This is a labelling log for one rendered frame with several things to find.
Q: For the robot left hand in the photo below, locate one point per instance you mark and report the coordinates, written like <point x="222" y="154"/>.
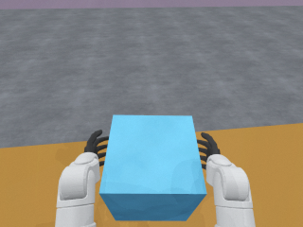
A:
<point x="92" y="145"/>

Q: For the carton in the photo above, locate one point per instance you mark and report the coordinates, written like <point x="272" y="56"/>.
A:
<point x="152" y="169"/>

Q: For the robot right forearm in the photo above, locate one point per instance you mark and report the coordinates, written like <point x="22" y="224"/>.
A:
<point x="232" y="193"/>

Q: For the robot left forearm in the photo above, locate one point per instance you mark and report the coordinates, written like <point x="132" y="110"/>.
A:
<point x="77" y="192"/>

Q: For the robot right hand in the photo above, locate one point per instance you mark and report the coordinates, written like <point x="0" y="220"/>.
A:
<point x="210" y="144"/>

